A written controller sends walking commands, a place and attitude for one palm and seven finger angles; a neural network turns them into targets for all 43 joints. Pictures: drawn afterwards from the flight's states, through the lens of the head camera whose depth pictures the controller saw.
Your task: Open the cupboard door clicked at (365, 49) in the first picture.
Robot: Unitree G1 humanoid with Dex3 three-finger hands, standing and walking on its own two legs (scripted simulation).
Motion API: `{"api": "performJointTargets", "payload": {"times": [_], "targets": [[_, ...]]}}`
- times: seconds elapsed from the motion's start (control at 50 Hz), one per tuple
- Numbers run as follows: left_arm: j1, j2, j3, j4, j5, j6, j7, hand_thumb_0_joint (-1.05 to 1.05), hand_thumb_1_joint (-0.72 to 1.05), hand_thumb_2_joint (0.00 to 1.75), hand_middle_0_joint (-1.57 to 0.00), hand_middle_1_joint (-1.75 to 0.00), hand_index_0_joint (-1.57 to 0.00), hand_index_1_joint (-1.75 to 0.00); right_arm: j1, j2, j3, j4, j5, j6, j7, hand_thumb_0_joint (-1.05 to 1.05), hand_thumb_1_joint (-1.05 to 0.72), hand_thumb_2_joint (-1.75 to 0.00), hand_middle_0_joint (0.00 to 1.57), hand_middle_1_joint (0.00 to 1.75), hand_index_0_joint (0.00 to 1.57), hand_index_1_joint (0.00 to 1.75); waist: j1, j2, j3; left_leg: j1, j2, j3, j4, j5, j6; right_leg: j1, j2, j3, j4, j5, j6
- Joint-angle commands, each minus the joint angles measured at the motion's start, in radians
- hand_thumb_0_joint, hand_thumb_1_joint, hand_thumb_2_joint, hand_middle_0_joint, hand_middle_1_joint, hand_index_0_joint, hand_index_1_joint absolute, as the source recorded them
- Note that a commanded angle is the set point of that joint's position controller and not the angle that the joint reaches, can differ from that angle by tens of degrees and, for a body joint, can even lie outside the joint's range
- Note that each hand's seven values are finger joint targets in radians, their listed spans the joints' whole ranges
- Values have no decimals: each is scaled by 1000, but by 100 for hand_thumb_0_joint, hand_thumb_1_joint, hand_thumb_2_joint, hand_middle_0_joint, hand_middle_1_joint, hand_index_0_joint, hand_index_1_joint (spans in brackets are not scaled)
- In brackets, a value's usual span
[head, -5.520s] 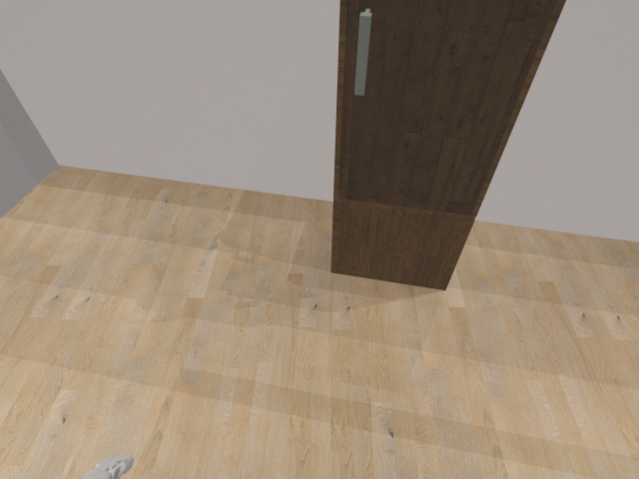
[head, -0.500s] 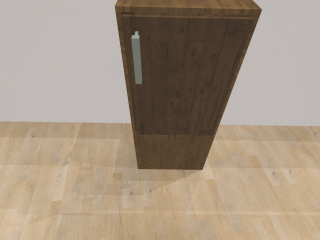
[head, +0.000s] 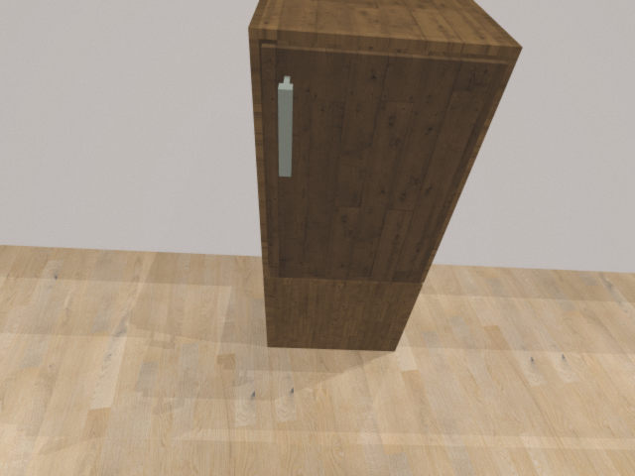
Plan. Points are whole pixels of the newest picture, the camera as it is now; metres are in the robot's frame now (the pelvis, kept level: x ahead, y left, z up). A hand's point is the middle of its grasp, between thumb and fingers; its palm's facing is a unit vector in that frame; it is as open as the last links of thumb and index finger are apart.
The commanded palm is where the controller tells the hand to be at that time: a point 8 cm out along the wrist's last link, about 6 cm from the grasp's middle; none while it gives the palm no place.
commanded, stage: shuffle to correct the standing spot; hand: left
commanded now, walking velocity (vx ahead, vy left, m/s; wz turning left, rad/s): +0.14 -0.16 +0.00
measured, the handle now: (286, 127) +0.66 +0.10 +0.12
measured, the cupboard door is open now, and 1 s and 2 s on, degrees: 0 0 0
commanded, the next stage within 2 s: come to a stop and stand still in 1.04 s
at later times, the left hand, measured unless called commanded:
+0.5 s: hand out of the picture -0.07 +0.10 -0.18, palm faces +0.12 -0.99 -0.12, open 7.3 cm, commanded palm none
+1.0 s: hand out of the picture +0.13 +0.07 -0.17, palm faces +0.01 -0.98 -0.21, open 7.3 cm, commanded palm none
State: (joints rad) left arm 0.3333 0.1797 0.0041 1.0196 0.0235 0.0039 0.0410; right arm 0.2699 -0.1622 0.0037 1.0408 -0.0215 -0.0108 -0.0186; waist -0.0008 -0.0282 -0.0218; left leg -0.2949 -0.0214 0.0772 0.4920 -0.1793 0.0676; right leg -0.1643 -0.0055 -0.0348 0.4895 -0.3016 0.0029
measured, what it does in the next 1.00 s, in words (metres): steps to the right: left foot, then right foot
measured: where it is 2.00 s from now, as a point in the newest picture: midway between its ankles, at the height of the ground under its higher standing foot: outside the picture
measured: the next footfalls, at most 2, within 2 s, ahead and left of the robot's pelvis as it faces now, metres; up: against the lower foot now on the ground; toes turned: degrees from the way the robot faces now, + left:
left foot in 0.56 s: +0.07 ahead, +0.05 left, +0.00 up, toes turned +10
right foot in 1.00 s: +0.20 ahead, -0.23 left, +0.00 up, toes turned +0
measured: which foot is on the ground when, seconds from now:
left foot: down 0.00-0.26, up 0.28-0.54, down 0.56-1.00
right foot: down 0.00-0.56, up 0.58-0.98, down 1.00-1.00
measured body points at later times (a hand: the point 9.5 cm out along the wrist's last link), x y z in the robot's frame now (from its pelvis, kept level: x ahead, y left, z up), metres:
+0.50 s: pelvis +0.00 -0.04 +0.00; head -0.01 -0.02 +0.45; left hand -0.08 +0.15 -0.17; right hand +0.02 -0.27 -0.14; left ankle +0.03 +0.05 -0.71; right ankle -0.01 -0.12 -0.74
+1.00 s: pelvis +0.07 -0.12 +0.00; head +0.09 -0.13 +0.45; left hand +0.13 +0.12 -0.15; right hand +0.00 -0.32 -0.16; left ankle +0.04 +0.04 -0.74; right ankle +0.13 -0.24 -0.74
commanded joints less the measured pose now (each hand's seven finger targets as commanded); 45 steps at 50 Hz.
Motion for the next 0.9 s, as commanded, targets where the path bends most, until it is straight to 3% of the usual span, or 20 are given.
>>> {"api": "performJointTargets", "payload": {"times": [0.0, 0.06, 0.1, 0.18, 0.2, 0.24, 0.26, 0.3, 0.34, 0.44, 0.5, 0.52, 0.54, 0.56, 0.6, 0.66, 0.7, 0.78, 0.84, 0.88], "targets": [[101, 51, 17, -34, 12, 9, -15, 0, 90, 90, -20, -30, -20, -30, 51, -181, -49, -47, -2, -3, -15, 0, -90, -90, 20, 30, 20, 30, -8, 108, 82, 0, 244, -341, -305, -439, 32, -142, -10, -9, 44, -96, -42], [117, 45, 25, -43, 16, 21, -30, 0, 90, 90, -20, -30, -20, -30, 62, -200, -65, -60, -6, 2, -19, 0, -90, -90, 20, 30, 20, 30, -10, 106, 73, 24, 315, -406, -332, -460, 96, -214, -14, -1, 170, -154, -52], [112, 29, 31, -45, 14, 24, -38, 0, 90, 90, -20, -30, -20, -30, 65, -199, -69, -62, -11, 1, -21, 0, -90, -90, 20, 30, 20, 30, -13, 80, 70, -18, 331, -384, -332, -434, 109, -194, -22, 10, 191, -148, -56], [242, 8, 40, 5, 11, 21, -43, 0, 90, 90, -20, -30, -20, -30, 17, -176, -73, -64, -12, 8, -18, 0, -90, -90, 20, 30, 20, 30, 44, 79, 63, -187, 237, -227, -265, -425, 35, 67, 4, -47, -52, -36, -54], [284, 27, 48, 14, 15, 21, -39, 0, 90, 90, -20, -30, -20, -30, 8, -152, -70, -66, -11, 11, -15, 0, -90, -90, 20, 30, 20, 30, 63, 25, 81, -262, 177, -169, -184, -439, 5, 126, -18, -14, -127, -69, -62], [286, 125, 68, -2, 25, 19, -19, 0, 90, 90, -20, -30, -20, -30, -15, -59, -52, -107, 0, 15, -7, 0, -90, -90, 20, 30, 20, 30, 66, -280, 141, -403, -2, 48, 269, -326, -44, 27, -308, 385, -400, -510, -191], [224, 114, 65, -24, 14, 7, -6, 0, 90, 90, -20, -30, -20, -30, -41, -80, -60, -115, -5, 20, -1, 0, -90, -90, 20, 30, 20, 30, 56, -213, 174, -380, 26, -10, 466, -301, -25, -86, -353, 415, -451, -511, -214], [123, 75, 53, -41, 7, -14, -6, 0, 90, 90, -20, -30, -20, -30, 37, -63, -63, -73, -8, 22, 9, 0, -90, -90, 20, 30, 20, 30, -21, -58, 168, -331, 57, -27, 605, -187, -19, -131, -283, 258, -394, -289, -201], [124, 63, 45, -30, 10, -28, -7, 0, 90, 90, -20, -30, -20, -30, 66, -25, -56, -62, -8, 20, 18, 0, -90, -90, 20, 30, 20, 30, -26, -26, 155, -289, 60, 5, 538, -158, -29, -125, -225, 132, -348, -142, -190], [188, 71, 43, 16, 18, -25, -10, 0, 90, 90, -20, -30, -20, -30, 48, 8, -43, -78, -5, -3, 12, 0, -90, -90, 20, 30, 20, 30, 10, -79, 122, -140, 60, 51, 231, -190, -32, -104, -214, 113, -299, -56, -205], [175, 47, 38, 21, 7, -13, -20, 0, 90, 90, -20, -30, -20, -30, 197, -14, -38, -23, -3, -27, -4, 0, -90, -90, 20, 30, 20, 30, -40, -20, 56, 144, 72, 49, -40, -100, -41, -194, -139, 50, -124, -99, -155], [201, -4, 28, 16, 4, -15, -29, 0, 90, 90, -20, -30, -20, -30, 265, -78, -51, -1, -5, -36, -17, 0, -90, -90, 20, 30, 20, 30, -55, 150, 38, 248, 228, -174, -147, -174, -5, -300, -80, 7, 64, -73, -110], [205, -44, 25, -5, 7, -14, -39, 0, 90, 90, -20, -30, -20, -30, 321, -155, -74, 8, -8, -34, -31, 0, -90, -90, 20, 30, 20, 30, -59, 305, 38, 309, 461, -522, -279, -256, 100, -496, -14, -78, 264, -202, -55], [128, -3, 31, -41, 25, -5, -48, 0, 90, 90, -20, -30, -20, -30, 331, -188, -83, 4, -2, -25, -41, 0, -90, -90, 20, 30, 20, 30, -76, 195, 92, 250, 545, -606, -333, -347, 175, -557, -42, -6, 444, -213, -54], [74, 4, 49, -30, 34, -4, -57, 0, 90, 90, -20, -30, -20, -30, 235, -107, -58, 1, -8, -34, -41, 0, -90, -90, 20, 30, 20, 30, -35, 170, 147, 62, 421, -443, -363, -305, 119, -520, -72, 52, 588, -56, -47], [84, -20, 51, -14, 27, -5, -69, 0, 90, 90, -20, -30, -20, -30, 194, -59, -43, -7, -2, -65, -37, 0, -90, -90, 20, 30, 20, 30, 1, 89, 121, 51, 341, -209, -320, 55, 95, -474, -85, 45, 629, 100, -17], [75, -35, 49, -14, 21, 5, -69, 0, 90, 90, -20, -30, -20, -30, 200, -69, -43, 0, -1, -71, -35, 0, -90, -90, 20, 30, 20, 30, 3, 108, 102, 59, 313, -122, -303, 129, 90, -458, -86, 31, 607, 129, -1], [-11, -34, 47, -43, 10, 7, -70, 0, 90, 90, -20, -30, -20, -30, 200, -89, -59, 8, -9, -60, -25, 0, -90, -90, 20, 30, 20, 30, -9, 173, 118, 38, 296, -65, -305, 76, 86, -403, -99, -17, 392, 128, 14], [-83, -27, 50, -64, 5, -1, -70, 0, 90, 90, -20, -30, -20, -30, 215, -102, -74, 12, -17, -45, -16, 0, -90, -90, 20, 30, 20, 30, -46, 205, 135, 31, 306, -82, -293, -22, 93, -338, -76, -67, 228, 68, 15], [-89, -20, 56, -72, 5, -8, -70, 0, 90, 90, -20, -30, -20, -30, 207, -116, -83, 8, -18, -35, -13, 0, -90, -90, 20, 30, 20, 30, -45, 199, 118, 12, 314, -98, -267, -90, 89, -267, -58, -84, 152, 45, 13]]}}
